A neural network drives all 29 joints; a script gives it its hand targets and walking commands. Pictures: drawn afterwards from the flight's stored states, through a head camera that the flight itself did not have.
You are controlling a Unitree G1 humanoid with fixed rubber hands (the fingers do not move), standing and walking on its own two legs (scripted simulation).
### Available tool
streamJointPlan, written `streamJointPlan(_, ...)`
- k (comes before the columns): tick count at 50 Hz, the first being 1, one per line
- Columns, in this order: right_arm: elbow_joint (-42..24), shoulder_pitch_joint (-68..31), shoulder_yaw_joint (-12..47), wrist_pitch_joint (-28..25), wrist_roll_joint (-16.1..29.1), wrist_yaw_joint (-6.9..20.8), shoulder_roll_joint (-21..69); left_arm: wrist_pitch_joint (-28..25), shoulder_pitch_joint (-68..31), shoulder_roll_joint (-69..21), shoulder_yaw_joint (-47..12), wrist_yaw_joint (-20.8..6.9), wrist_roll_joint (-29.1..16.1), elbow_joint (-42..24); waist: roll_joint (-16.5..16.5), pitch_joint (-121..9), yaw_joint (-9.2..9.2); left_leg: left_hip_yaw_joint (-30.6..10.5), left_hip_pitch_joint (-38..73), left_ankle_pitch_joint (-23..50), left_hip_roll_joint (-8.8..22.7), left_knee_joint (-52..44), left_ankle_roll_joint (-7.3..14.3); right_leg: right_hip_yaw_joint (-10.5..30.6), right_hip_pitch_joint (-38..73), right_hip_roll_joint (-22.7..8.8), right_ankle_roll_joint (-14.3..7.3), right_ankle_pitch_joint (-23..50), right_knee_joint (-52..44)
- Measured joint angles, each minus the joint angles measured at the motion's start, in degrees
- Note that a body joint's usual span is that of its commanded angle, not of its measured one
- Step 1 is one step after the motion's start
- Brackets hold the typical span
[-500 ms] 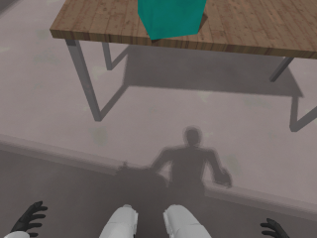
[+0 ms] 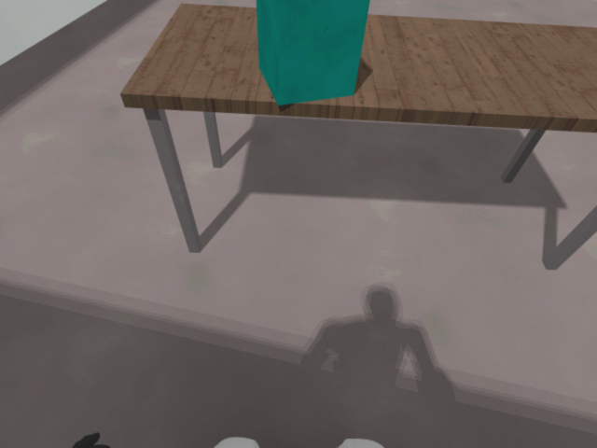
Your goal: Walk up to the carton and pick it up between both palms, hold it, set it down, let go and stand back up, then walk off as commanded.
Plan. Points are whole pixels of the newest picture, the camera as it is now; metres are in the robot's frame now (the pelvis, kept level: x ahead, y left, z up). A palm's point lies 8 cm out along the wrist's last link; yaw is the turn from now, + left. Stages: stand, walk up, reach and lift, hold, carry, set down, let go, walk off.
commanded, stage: walk off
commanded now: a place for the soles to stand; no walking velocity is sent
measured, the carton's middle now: (307, 33) +0.98 +0.04 +0.10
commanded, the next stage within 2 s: stand in 0.86 s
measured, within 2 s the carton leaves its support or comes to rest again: neither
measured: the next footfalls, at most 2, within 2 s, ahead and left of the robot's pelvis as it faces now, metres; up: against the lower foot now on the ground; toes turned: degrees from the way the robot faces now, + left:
none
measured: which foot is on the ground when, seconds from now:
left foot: down 0.00-1.00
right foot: down 0.00-1.00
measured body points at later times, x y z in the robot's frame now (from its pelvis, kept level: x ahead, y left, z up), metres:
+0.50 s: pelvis +0.00 -0.03 +0.00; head +0.02 -0.03 +0.44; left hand +0.07 +0.29 -0.12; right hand +0.11 -0.35 -0.11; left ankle +0.03 +0.09 -0.69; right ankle +0.04 -0.14 -0.69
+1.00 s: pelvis +0.01 -0.03 +0.02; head +0.04 -0.04 +0.46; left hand +0.12 +0.29 -0.09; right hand +0.12 -0.34 -0.11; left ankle +0.03 +0.09 -0.69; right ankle +0.04 -0.14 -0.69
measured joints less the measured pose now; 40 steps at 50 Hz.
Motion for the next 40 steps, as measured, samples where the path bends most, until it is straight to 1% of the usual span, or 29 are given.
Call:
streamJointPlan(1,-0.61,0.39,0.29,-0.43,-0.22,0.16,0.12,0.14,0.18,-0.15,-0.08,0.08,-0.32,0.35,-0.11,-0.71,0.12,0.49,0.00,0.18,-0.03,-0.40,0.01,0.80,-0.86,0.31,-0.36,-2.26,1.25)
streamJointPlan(3,-1.44,1.33,0.67,-0.93,-0.44,0.39,-0.36,0.03,0.26,-0.21,-0.27,0.23,-0.50,0.99,1.27,-1.99,-0.69,-0.27,-0.60,-0.39,0.93,0.27,0.39,1.15,-1.96,2.01,-1.07,-7.79,3.18)
streamJointPlan(5,-1.41,1.67,0.80,-0.82,-0.72,0.34,-0.78,-0.62,-0.09,0.49,0.08,0.08,-0.58,1.35,1.87,-2.37,-1.12,-0.68,-0.78,-0.81,1.64,0.79,0.09,1.00,-2.68,2.24,-1.88,-9.21,3.95)
streamJointPlan(8,-1.18,1.23,0.96,-0.49,-0.79,0.15,-1.31,-1.27,-0.44,2.12,0.94,0.08,-0.96,0.97,1.73,-1.81,-0.80,-0.08,-0.74,-1.53,2.68,1.79,-0.98,0.50,-2.82,1.14,-2.06,-3.87,0.99)
streamJointPlan(9,-1.18,0.95,0.97,-0.44,-0.58,0.16,-1.57,-1.53,-0.79,2.52,1.29,0.13,-0.87,0.95,2.06,-1.12,-0.88,-0.31,-0.70,-1.99,3.29,2.57,-1.40,-0.21,-2.46,1.17,-1.11,0.58,-0.07)
streamJointPlan(10,-1.16,0.84,0.96,-0.31,-0.44,0.21,-1.86,-1.78,-1.31,2.78,1.56,0.17,-0.63,0.97,2.74,-0.41,-1.07,-1.08,-0.78,-2.53,4.02,3.58,-1.81,-1.15,-2.03,1.70,-0.55,3.37,-0.43)
streamJointPlan(11,-1.12,0.92,0.93,0.03,-0.23,0.30,-2.15,-2.07,-1.74,2.90,1.73,0.24,-0.29,0.76,3.62,-0.01,-1.37,-2.34,-1.32,-3.05,4.62,4.97,-1.49,-2.40,-1.68,2.30,-0.41,3.42,-0.37)
streamJointPlan(13,-0.54,0.82,0.64,1.08,0.13,0.35,-2.36,-2.58,-1.87,3.06,1.75,0.18,0.15,0.00,4.02,-0.04,-1.57,-5.01,-3.08,-4.88,3.24,8.70,0.05,-4.01,-1.62,2.33,-0.93,1.75,0.24)
streamJointPlan(14,-0.14,0.54,0.43,1.36,0.13,0.29,-2.53,-2.64,-1.89,2.96,1.58,0.12,0.31,-0.12,4.12,-0.01,-1.49,-5.60,-3.93,-6.63,2.45,10.72,0.75,-4.48,-1.60,2.19,-1.23,1.26,0.39)
streamJointPlan(16,0.16,-0.23,0.02,1.49,0.01,0.23,-3.09,-2.64,-1.83,2.44,0.99,0.27,0.45,-0.21,4.54,0.51,-1.15,-5.30,-4.91,-8.83,1.88,12.75,1.47,-5.11,-1.18,1.93,-1.34,1.15,0.16)
streamJointPlan(19,-0.66,-1.16,-0.33,1.09,0.11,0.25,-3.99,-2.59,-1.27,1.19,0.37,0.63,0.60,-0.34,5.07,1.06,-0.70,-3.36,-4.64,-8.25,2.40,8.18,2.02,-5.60,-1.12,1.29,-1.08,1.18,0.13)
streamJointPlan(20,-1.10,-1.47,-0.47,0.95,0.14,0.32,-4.22,-2.42,-1.08,0.78,0.18,0.69,0.51,-0.39,5.19,1.22,-0.56,-2.96,-4.48,-5.10,2.55,6.22,1.61,-5.64,-1.39,1.05,-0.92,1.04,0.45)
streamJointPlan(21,-1.33,-2.04,-0.58,0.82,0.14,0.41,-4.13,-2.27,-1.00,0.53,0.06,0.72,0.45,-0.20,4.71,1.74,-0.17,-2.28,-4.21,-1.00,2.31,5.27,0.75,-5.06,-1.57,0.63,-0.74,0.83,1.04)
streamJointPlan(22,-1.52,-2.62,-0.65,0.72,0.17,0.50,-3.78,-1.99,-0.94,0.33,-0.06,0.75,0.26,0.17,3.87,2.29,0.26,-1.33,-3.64,0.38,1.86,4.69,-0.06,-4.12,-1.63,0.09,-0.52,0.63,1.57)
streamJointPlan(23,-1.73,-3.03,-0.62,0.63,0.09,0.59,-3.41,-1.67,-0.84,-0.04,-0.22,0.70,-0.01,0.78,3.28,2.46,0.50,-0.53,-3.09,0.66,1.53,3.96,-0.55,-3.29,-1.62,-0.29,-0.24,0.61,1.65)
streamJointPlan(25,-1.80,-3.18,-0.12,0.37,-0.18,0.78,-3.02,-1.21,-0.74,-1.12,-0.43,0.44,-0.41,2.07,3.67,1.86,0.37,-0.29,-2.74,0.48,1.79,2.97,-0.67,-3.03,-1.27,-0.04,0.22,1.23,0.33)
streamJointPlan(28,-0.52,-3.34,0.87,0.66,-0.39,1.00,-1.96,-1.43,-0.77,-1.80,-0.62,0.27,-0.75,3.07,4.60,0.92,0.26,-0.90,-2.09,0.48,3.02,1.83,-0.88,-3.62,0.14,1.20,0.05,2.49,-2.65)
streamJointPlan(30,0.43,-3.44,1.37,0.86,-0.34,0.97,-0.68,-1.74,-1.17,-1.61,-0.53,0.22,-0.85,3.44,4.14,0.30,0.17,-1.19,-1.45,1.17,3.14,0.23,-1.33,-3.89,0.88,1.30,-0.32,3.08,-4.27)
streamJointPlan(33,1.18,-3.80,1.58,1.03,0.00,0.93,0.62,-2.38,-2.00,-1.08,-0.49,0.22,-0.83,3.30,3.25,-0.22,-0.06,-1.56,-1.05,2.23,2.67,-1.63,-1.49,-4.25,1.24,0.83,-0.84,3.44,-5.52)
streamJointPlan(35,1.30,-4.17,1.33,1.13,0.34,0.92,0.58,-2.64,-2.42,-1.05,-0.56,0.31,-0.63,2.83,3.38,-0.25,-0.39,-1.95,-1.24,2.34,2.37,-1.67,-0.95,-4.66,1.36,0.57,-0.87,3.46,-5.81)
streamJointPlan(40,1.33,-4.91,0.81,0.48,0.19,0.73,-0.35,-2.04,-3.81,-0.80,-1.12,0.42,-0.78,3.01,2.80,-0.09,-0.14,-0.46,-0.89,2.27,1.21,-2.13,-0.73,-3.15,0.45,-0.66,-0.01,2.62,-4.11)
